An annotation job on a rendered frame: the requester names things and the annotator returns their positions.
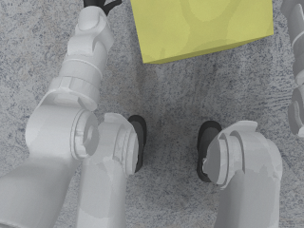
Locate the right robot foot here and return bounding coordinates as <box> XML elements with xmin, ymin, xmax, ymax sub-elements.
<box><xmin>197</xmin><ymin>121</ymin><xmax>222</xmax><ymax>182</ymax></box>

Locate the robot left hand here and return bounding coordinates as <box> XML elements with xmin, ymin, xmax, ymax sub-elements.
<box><xmin>83</xmin><ymin>0</ymin><xmax>123</xmax><ymax>16</ymax></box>

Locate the carton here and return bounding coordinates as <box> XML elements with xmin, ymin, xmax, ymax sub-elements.
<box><xmin>130</xmin><ymin>0</ymin><xmax>274</xmax><ymax>65</ymax></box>

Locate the left robot forearm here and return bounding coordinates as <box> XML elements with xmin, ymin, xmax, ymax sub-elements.
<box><xmin>25</xmin><ymin>6</ymin><xmax>115</xmax><ymax>143</ymax></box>

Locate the left robot foot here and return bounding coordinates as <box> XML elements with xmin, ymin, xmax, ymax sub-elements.
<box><xmin>128</xmin><ymin>115</ymin><xmax>147</xmax><ymax>173</ymax></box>

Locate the robot left upper arm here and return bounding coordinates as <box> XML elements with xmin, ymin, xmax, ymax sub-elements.
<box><xmin>0</xmin><ymin>104</ymin><xmax>100</xmax><ymax>228</ymax></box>

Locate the right robot forearm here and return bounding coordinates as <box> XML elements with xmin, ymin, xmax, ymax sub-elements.
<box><xmin>280</xmin><ymin>0</ymin><xmax>304</xmax><ymax>86</ymax></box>

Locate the robot right upper arm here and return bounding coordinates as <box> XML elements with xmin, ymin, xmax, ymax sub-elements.
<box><xmin>287</xmin><ymin>83</ymin><xmax>304</xmax><ymax>138</ymax></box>

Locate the robot foot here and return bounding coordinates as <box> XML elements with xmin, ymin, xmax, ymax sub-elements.
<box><xmin>128</xmin><ymin>115</ymin><xmax>147</xmax><ymax>173</ymax></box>
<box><xmin>197</xmin><ymin>121</ymin><xmax>222</xmax><ymax>182</ymax></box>

